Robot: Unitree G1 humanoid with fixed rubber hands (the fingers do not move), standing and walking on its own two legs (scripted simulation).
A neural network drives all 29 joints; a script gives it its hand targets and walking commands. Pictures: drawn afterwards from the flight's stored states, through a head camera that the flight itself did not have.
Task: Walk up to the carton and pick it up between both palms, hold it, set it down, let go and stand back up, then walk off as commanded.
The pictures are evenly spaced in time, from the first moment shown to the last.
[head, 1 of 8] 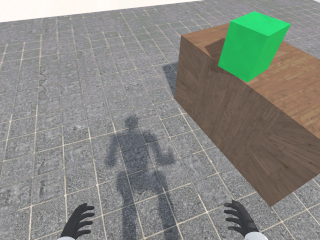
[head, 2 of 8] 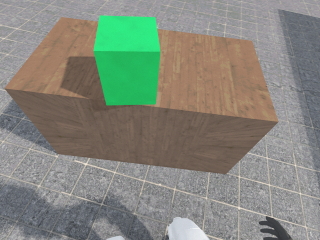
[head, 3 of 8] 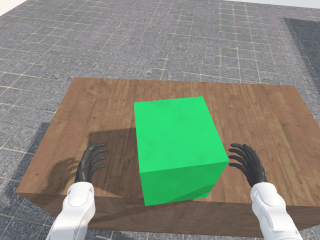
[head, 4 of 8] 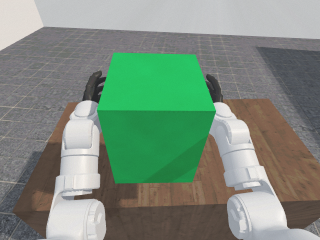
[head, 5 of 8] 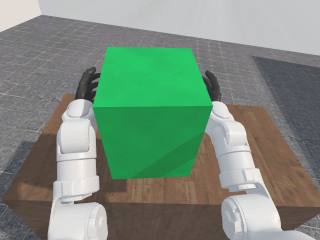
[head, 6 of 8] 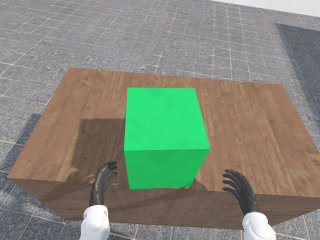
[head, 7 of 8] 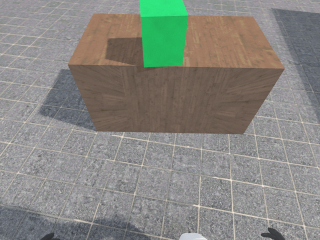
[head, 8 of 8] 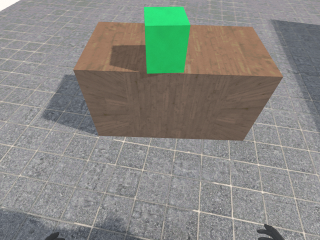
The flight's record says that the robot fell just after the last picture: no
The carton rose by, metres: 0.21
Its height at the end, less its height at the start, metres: +0.00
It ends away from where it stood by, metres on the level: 0.02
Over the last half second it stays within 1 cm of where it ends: yes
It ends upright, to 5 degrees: yes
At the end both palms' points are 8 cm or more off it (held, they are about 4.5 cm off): yes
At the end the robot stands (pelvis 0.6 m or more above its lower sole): yes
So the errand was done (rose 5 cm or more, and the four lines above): yes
